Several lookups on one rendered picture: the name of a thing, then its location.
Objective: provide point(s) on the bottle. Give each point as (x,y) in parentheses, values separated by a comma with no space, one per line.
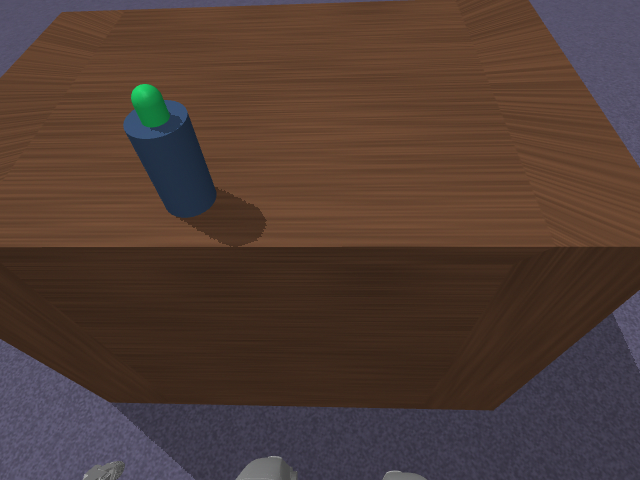
(163,137)

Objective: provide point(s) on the left robot hand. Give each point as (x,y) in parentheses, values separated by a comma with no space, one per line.
(110,471)

